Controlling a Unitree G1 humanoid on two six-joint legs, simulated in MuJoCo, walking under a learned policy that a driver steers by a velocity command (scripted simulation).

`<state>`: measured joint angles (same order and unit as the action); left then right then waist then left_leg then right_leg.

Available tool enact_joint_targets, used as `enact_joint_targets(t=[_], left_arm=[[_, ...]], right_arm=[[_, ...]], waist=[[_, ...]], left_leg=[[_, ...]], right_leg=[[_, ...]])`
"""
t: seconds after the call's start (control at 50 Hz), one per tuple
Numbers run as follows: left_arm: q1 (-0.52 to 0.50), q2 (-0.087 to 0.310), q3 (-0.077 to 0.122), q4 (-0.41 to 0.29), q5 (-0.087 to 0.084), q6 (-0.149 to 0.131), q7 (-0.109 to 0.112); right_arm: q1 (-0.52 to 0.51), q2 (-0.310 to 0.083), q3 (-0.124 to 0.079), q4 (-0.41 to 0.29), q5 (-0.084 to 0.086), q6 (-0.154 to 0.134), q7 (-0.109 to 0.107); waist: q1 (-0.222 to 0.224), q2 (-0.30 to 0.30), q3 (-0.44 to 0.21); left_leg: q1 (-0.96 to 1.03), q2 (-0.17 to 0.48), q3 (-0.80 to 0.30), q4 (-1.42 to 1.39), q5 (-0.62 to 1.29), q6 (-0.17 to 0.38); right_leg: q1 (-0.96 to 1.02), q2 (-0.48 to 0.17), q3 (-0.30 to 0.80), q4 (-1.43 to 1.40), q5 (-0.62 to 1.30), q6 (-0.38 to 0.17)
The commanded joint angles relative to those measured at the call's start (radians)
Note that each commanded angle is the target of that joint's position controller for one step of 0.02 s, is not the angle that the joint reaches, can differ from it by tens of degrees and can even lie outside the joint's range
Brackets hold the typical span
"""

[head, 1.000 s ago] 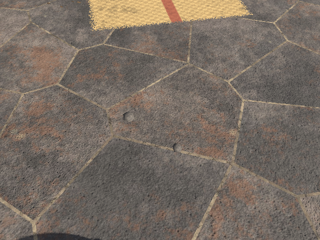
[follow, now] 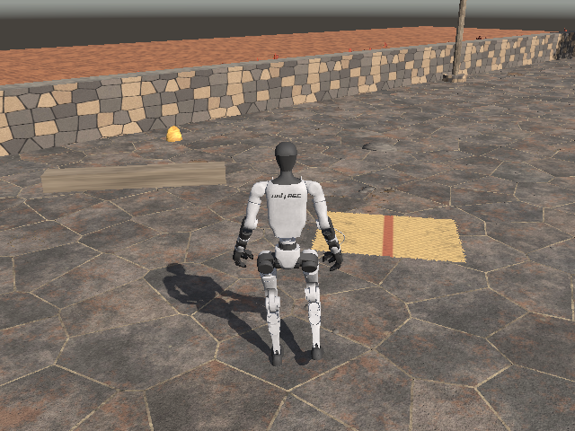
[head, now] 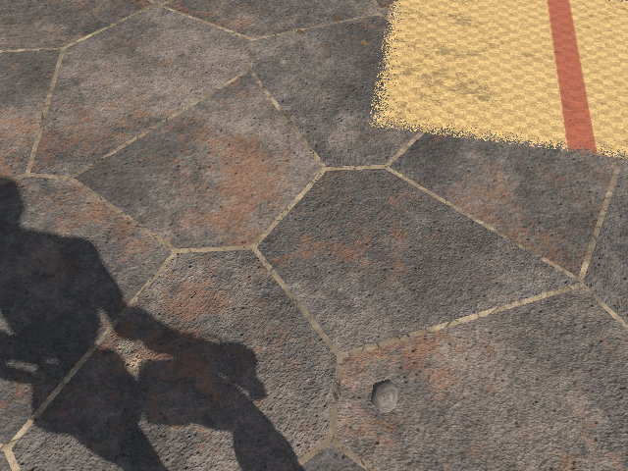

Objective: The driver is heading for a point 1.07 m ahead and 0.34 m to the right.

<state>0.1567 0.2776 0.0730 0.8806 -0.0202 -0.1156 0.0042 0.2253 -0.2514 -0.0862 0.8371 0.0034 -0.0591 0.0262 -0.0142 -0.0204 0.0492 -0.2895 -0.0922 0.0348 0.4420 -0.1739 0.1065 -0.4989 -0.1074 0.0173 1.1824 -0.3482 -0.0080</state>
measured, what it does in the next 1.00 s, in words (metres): walks ahead: right foot, then left foot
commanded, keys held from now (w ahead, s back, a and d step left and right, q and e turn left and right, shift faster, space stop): w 0.56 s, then w+e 0.44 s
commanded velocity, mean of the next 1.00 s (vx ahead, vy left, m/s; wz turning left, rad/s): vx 0.50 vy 0.00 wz -0.08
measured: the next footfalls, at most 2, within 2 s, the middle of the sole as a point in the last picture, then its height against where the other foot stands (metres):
right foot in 0.36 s outside the picture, level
left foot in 0.88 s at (276, 369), level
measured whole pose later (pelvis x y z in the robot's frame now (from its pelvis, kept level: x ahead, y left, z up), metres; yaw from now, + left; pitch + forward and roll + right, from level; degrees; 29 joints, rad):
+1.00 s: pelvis +0.57 -0.01 +0.00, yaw -9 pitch +2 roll +0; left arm 0.33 0.30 0.07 0.89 -0.03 -0.06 0.01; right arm 0.12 -0.24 -0.06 0.80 -0.01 -0.11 0.01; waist 0.03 -0.04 0.01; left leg -0.36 0.01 0.05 0.49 -0.17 0.01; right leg -0.41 -0.02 0.06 1.15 -0.42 -0.03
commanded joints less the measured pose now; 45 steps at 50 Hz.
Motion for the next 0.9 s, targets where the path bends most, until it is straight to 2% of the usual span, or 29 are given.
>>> enact_joint_targets(t=[0.02,0.08,0.14,0.2,0.24,0.3,0.32,0.34,0.36,0.38,0.4,0.42,0.44,0.46,0.48,0.5,0.52,0.56,0.6,0.64,0.7,0.76,0.78,0.82,0.84,0.86,0.88,0.9], left_arm=[[0.041,0.078,0.021,-0.036,0.016,0.018,0.004],[-0.053,0.065,0.015,-0.066,0.024,0.025,0.005],[-0.139,0.046,0.005,-0.083,0.017,0.018,-0.006],[-0.223,0.039,-0.004,-0.105,0.007,0.013,-0.020],[-0.261,0.048,-0.006,-0.123,0.005,0.006,-0.031],[-0.247,0.073,-0.003,-0.134,0.004,-0.005,-0.049],[-0.201,0.092,0.004,-0.124,0.005,-0.007,-0.050],[-0.112,0.117,0.017,-0.101,0.008,-0.007,-0.048],[0.046,0.159,0.038,-0.054,0.014,-0.006,-0.042],[0.226,0.222,0.051,-0.024,0.028,-0.002,-0.033],[0.275,0.255,0.059,0.007,0.024,0.002,-0.042],[0.255,0.159,0.032,0.000,0.003,0.005,-0.042],[0.172,0.125,0.022,-0.015,0.002,0.007,-0.036],[0.097,0.114,0.015,-0.033,0.013,0.009,-0.034],[0.053,0.094,0.009,-0.039,0.024,0.008,-0.035],[0.037,0.078,0.001,-0.039,0.036,0.005,-0.036],[0.037,0.074,0.000,-0.034,0.034,0.003,-0.038],[0.049,0.093,0.003,-0.021,0.024,-0.002,-0.033],[0.080,0.124,0.011,-0.011,0.019,0.002,-0.022],[0.107,0.135,0.015,-0.005,0.013,0.011,-0.012],[0.155,0.147,0.019,0.007,0.002,0.020,-0.003],[0.216,0.145,0.021,0.025,-0.007,0.034,0.001],[0.224,0.145,0.022,0.027,-0.008,0.039,0.004],[0.213,0.161,0.030,0.022,-0.009,0.049,0.010],[0.199,0.165,0.033,0.017,-0.008,0.053,0.012],[0.188,0.148,0.028,0.010,-0.005,0.055,0.013],[0.174,0.095,0.009,-0.012,0.006,0.054,0.010],[0.255,0.005,-0.015,-0.046,0.013,0.041,0.009]], right_arm=[[0.003,-0.124,-0.021,-0.056,-0.001,-0.030,-0.013],[0.048,-0.145,-0.024,-0.036,0.003,-0.031,-0.030],[0.081,-0.144,-0.020,-0.020,0.005,-0.028,-0.035],[0.134,-0.146,-0.019,0.010,0.008,-0.026,-0.034],[0.164,-0.147,-0.020,0.029,0.009,-0.020,-0.035],[0.171,-0.162,-0.025,0.044,0.010,-0.005,-0.044],[0.153,-0.173,-0.028,0.041,0.010,-0.002,-0.046],[0.130,-0.182,-0.028,0.037,0.011,0.002,-0.047],[0.111,-0.167,-0.019,0.030,0.009,0.005,-0.046],[0.127,-0.127,-0.001,0.012,-0.009,0.005,-0.046],[0.280,-0.009,0.029,0.019,0.006,-0.016,-0.032],[0.202,-0.118,0.012,0.027,0.022,-0.035,-0.027],[0.098,-0.156,0.001,-0.006,0.039,-0.047,-0.024],[0.044,-0.150,0.003,-0.019,0.035,-0.051,-0.029],[0.020,-0.144,-0.003,-0.021,0.019,-0.048,-0.034],[0.046,-0.132,-0.006,-0.018,0.015,-0.039,-0.035],[0.068,-0.112,-0.004,-0.013,0.014,-0.029,-0.036],[0.062,-0.087,0.001,-0.017,0.011,-0.014,-0.039],[-0.019,-0.084,0.003,-0.050,-0.004,-0.013,-0.043],[-0.086,-0.074,0.007,-0.070,-0.007,-0.019,-0.041],[-0.190,-0.058,0.016,-0.091,0.000,-0.030,-0.033],[-0.276,-0.065,0.019,-0.116,0.011,-0.042,-0.018],[-0.291,-0.074,0.018,-0.124,0.014,-0.048,-0.012],[-0.267,-0.111,0.008,-0.124,0.016,-0.059,-0.006],[-0.222,-0.128,0.001,-0.113,0.016,-0.064,-0.006],[-0.119,-0.158,-0.016,-0.084,0.013,-0.066,-0.012],[0.041,-0.212,-0.036,-0.055,-0.006,-0.072,-0.020],[0.164,-0.306,-0.059,-0.040,-0.020,-0.062,-0.028]], waist=[[0.033,0.040,-0.087],[0.006,0.052,-0.050],[-0.031,0.072,-0.033],[-0.067,0.087,0.003],[-0.078,0.090,0.020],[-0.047,0.109,0.009],[-0.018,0.126,-0.021],[0.035,0.137,-0.079],[0.111,0.116,-0.181],[0.162,0.001,-0.331],[0.082,-0.295,-0.451],[0.129,-0.185,-0.395],[0.123,-0.125,-0.241],[0.092,-0.027,-0.158],[0.064,-0.004,-0.098],[0.029,-0.031,-0.093],[0.014,-0.047,-0.092],[0.002,-0.052,-0.069],[0.015,-0.033,-0.042],[0.030,-0.026,-0.032],[0.064,-0.034,-0.019],[0.093,-0.050,-0.007],[0.091,-0.057,-0.006],[0.059,-0.078,-0.019],[0.028,-0.089,-0.036],[-0.024,-0.082,-0.089],[-0.094,-0.033,-0.218],[-0.088,0.197,-0.377]], left_leg=[[0.121,0.291,-0.280,-0.245,0.315,0.186],[0.131,0.261,-0.204,-0.268,0.358,0.157],[0.141,0.224,-0.143,-0.273,0.300,0.112],[0.189,0.246,-0.152,-0.276,0.211,0.104],[0.275,0.283,-0.169,-0.242,0.237,0.104],[0.383,0.331,-0.185,-0.169,0.379,0.080],[0.394,0.327,-0.178,-0.121,0.521,0.067],[0.387,0.306,-0.156,-0.024,0.698,0.052],[0.314,0.253,-0.116,0.158,0.736,0.024],[0.101,0.184,-0.077,0.469,0.419,-0.008],[-0.288,0.002,-0.103,0.798,-0.348,-0.070],[-0.408,0.049,-0.203,0.897,-0.402,-0.054],[-0.474,0.101,-0.170,0.899,-0.312,-0.046],[-0.441,0.155,-0.135,0.852,-0.219,-0.047],[-0.405,0.186,-0.123,0.792,-0.169,-0.053],[-0.344,0.212,-0.129,0.759,-0.138,-0.054],[-0.312,0.221,-0.125,0.727,-0.128,-0.060],[-0.321,0.240,-0.108,0.648,-0.108,-0.080],[-0.368,0.245,-0.096,0.534,-0.020,-0.108],[-0.369,0.229,-0.088,0.389,0.100,-0.125],[-0.297,0.177,-0.064,0.190,0.236,-0.138],[-0.267,0.147,-0.066,0.097,0.248,-0.141],[-0.259,0.142,-0.075,0.069,0.229,-0.135],[-0.200,0.137,-0.089,0.028,0.167,-0.118],[-0.131,0.131,-0.080,0.011,0.135,-0.105],[0.017,0.123,-0.067,-0.012,0.113,-0.079],[0.271,0.222,-0.148,0.031,0.112,-0.026],[0.642,0.460,-0.478,0.018,0.047,0.084]], right_leg=[[-0.110,-0.058,0.029,-0.103,0.082,0.020],[-0.172,-0.047,0.015,-0.288,0.258,0.045],[-0.138,-0.010,-0.009,-0.491,0.445,0.036],[-0.131,0.018,-0.021,-0.604,0.503,0.020],[-0.173,0.029,-0.018,-0.646,0.462,0.001],[-0.158,0.048,-0.019,-0.691,0.346,-0.043],[-0.083,0.073,-0.038,-0.693,0.304,-0.059],[0.053,0.109,-0.069,-0.703,0.294,-0.082],[0.286,0.103,-0.064,-0.696,0.339,-0.117],[0.596,-0.087,0.158,-0.664,0.349,-0.184],[0.912,-0.291,0.649,-0.787,0.130,-0.345],[0.893,-0.258,0.692,-0.866,-0.033,-0.303],[0.757,-0.230,0.539,-0.887,-0.019,-0.258],[0.599,-0.197,0.433,-0.914,0.075,-0.237],[0.475,-0.167,0.359,-0.940,0.175,-0.233],[0.406,-0.144,0.309,-0.965,0.233,-0.228],[0.370,-0.131,0.276,-0.990,0.262,-0.232],[0.325,-0.123,0.211,-1.031,0.312,-0.242],[0.316,-0.114,0.185,-1.055,0.361,-0.249],[0.321,-0.084,0.146,-1.058,0.375,-0.229],[0.313,-0.047,0.102,-1.039,0.367,-0.197],[0.360,-0.070,0.139,-0.992,0.331,-0.195],[0.384,-0.083,0.162,-0.967,0.319,-0.190],[0.417,-0.111,0.212,-0.912,0.306,-0.171],[0.414,-0.112,0.221,-0.869,0.333,-0.159],[0.388,-0.073,0.203,-0.770,0.406,-0.136],[0.275,-0.007,0.157,-0.535,0.357,-0.101],[-0.051,0.134,0.038,-0.172,0.023,-0.033]])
